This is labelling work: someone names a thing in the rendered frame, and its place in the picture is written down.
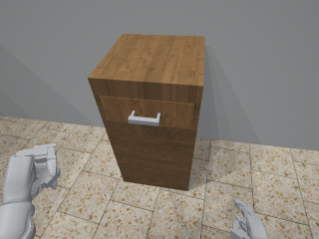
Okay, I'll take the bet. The left robot forearm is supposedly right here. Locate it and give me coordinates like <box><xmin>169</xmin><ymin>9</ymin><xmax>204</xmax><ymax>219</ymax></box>
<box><xmin>0</xmin><ymin>201</ymin><xmax>36</xmax><ymax>239</ymax></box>

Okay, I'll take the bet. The left robot hand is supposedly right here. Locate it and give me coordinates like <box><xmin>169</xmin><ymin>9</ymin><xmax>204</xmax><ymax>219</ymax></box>
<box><xmin>3</xmin><ymin>143</ymin><xmax>61</xmax><ymax>205</ymax></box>

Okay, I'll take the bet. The cabinet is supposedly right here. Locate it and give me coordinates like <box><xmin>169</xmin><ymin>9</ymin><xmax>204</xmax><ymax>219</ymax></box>
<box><xmin>88</xmin><ymin>34</ymin><xmax>205</xmax><ymax>191</ymax></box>

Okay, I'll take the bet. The drawer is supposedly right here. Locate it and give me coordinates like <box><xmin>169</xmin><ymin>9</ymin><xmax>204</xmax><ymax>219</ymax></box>
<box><xmin>100</xmin><ymin>96</ymin><xmax>194</xmax><ymax>128</ymax></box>

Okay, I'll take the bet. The right robot hand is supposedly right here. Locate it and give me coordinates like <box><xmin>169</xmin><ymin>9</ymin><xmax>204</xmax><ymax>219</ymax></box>
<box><xmin>230</xmin><ymin>198</ymin><xmax>269</xmax><ymax>239</ymax></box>

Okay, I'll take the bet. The handle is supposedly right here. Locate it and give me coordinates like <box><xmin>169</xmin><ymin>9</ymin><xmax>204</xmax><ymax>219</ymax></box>
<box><xmin>128</xmin><ymin>111</ymin><xmax>160</xmax><ymax>126</ymax></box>

